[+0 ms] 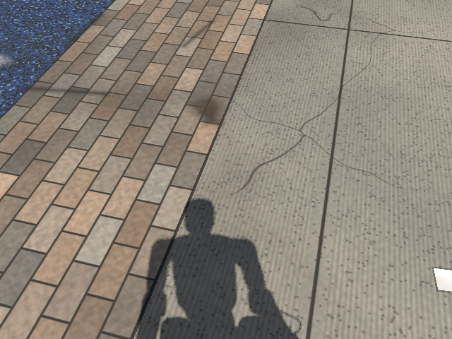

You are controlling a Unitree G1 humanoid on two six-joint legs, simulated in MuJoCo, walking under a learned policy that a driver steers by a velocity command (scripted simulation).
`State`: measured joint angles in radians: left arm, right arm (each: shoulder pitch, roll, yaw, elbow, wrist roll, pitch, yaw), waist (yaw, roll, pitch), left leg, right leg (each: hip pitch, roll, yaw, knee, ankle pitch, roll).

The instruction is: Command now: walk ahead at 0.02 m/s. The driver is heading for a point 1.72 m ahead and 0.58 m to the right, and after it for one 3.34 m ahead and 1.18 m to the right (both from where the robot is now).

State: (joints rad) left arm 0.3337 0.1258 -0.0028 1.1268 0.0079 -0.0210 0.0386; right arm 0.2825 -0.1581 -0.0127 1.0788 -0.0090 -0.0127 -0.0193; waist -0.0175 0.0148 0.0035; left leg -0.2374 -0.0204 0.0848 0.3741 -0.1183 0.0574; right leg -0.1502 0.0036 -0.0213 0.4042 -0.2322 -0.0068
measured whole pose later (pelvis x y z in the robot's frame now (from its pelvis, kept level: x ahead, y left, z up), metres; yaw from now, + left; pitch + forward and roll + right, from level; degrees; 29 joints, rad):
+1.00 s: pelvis +0.10 +0.01 -0.01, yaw +0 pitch +0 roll -1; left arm 0.50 0.17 0.04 1.16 0.02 -0.05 0.03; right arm 0.29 -0.16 -0.04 1.04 -0.02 -0.07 0.01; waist 0.02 -0.04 0.00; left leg -0.29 0.00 0.09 0.56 -0.31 0.07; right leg -0.03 -0.01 0.00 0.43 -0.40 -0.02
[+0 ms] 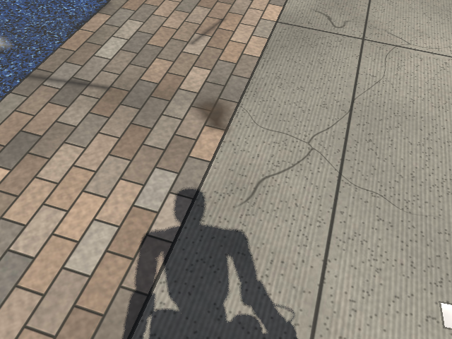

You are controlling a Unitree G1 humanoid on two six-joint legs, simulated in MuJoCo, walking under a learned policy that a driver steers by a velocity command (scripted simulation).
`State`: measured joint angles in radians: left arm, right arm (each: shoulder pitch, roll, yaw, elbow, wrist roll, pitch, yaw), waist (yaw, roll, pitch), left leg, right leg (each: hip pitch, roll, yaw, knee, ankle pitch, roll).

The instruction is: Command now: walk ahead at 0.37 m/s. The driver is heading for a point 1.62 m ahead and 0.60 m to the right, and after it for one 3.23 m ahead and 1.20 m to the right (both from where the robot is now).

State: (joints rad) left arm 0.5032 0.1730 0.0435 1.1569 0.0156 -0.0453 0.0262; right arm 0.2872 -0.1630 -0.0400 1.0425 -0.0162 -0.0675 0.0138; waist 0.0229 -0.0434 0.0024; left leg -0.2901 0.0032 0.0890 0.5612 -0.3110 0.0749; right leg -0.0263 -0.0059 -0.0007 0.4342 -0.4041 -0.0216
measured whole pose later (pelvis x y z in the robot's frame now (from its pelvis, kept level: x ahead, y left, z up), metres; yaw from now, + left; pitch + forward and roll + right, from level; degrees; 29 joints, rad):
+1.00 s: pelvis +0.54 -0.05 +0.00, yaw -28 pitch +3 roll +0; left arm 0.49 0.25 0.07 0.94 0.02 -0.06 0.01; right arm -0.04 -0.23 -0.02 0.72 -0.03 -0.06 0.02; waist 0.12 0.02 0.04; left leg -0.55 0.01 -0.01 0.55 -0.08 0.01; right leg 0.06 0.13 0.22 0.34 -0.41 -0.12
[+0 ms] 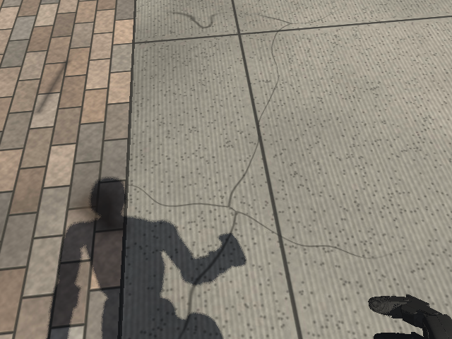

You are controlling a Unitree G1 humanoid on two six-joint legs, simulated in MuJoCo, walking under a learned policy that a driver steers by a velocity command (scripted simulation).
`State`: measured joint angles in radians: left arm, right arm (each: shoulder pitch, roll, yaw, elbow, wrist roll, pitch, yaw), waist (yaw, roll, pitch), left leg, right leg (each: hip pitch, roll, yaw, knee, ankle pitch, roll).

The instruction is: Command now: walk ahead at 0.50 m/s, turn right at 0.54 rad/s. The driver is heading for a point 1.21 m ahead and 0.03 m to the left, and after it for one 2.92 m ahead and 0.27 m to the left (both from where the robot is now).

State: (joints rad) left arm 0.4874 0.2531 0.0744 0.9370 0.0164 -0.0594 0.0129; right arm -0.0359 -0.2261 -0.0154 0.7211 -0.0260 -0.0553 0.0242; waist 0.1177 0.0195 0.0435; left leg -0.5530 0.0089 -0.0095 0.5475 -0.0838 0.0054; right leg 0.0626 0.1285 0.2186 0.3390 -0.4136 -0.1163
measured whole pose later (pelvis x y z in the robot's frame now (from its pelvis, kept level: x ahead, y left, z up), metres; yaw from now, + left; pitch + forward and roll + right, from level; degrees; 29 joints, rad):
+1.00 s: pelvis +0.51 -0.05 +0.01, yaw -6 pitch +1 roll -2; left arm 0.47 0.21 0.03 0.99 0.02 -0.09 0.00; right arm 0.06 -0.23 -0.03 0.80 -0.03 -0.02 0.04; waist 0.06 0.04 0.03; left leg -0.59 0.08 0.06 0.64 -0.05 0.04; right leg 0.10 0.08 -0.07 0.16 -0.28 -0.07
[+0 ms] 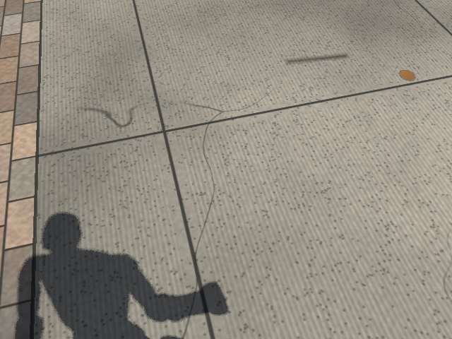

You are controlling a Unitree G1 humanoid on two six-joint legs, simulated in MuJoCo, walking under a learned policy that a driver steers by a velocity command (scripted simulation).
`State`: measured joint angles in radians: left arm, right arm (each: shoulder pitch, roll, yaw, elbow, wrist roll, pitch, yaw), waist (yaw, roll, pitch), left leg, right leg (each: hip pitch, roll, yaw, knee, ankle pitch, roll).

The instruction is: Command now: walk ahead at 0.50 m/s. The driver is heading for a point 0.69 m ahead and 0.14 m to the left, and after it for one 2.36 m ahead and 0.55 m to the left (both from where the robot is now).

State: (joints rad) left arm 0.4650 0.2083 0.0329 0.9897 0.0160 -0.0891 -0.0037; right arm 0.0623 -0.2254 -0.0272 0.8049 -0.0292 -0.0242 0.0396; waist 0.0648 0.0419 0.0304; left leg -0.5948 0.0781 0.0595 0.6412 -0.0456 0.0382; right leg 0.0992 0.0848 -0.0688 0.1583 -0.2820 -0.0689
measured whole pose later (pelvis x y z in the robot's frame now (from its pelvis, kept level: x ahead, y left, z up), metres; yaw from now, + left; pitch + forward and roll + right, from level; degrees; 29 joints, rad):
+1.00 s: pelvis +0.53 -0.02 +0.01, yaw +9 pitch +0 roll -1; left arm 0.39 0.19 0.04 1.01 0.01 -0.11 0.02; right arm 0.17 -0.23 -0.06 0.92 -0.03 -0.01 0.04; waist 0.01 0.04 0.05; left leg -0.65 0.09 0.02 0.88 -0.03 0.05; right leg 0.01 0.05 -0.23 0.23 -0.24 -0.07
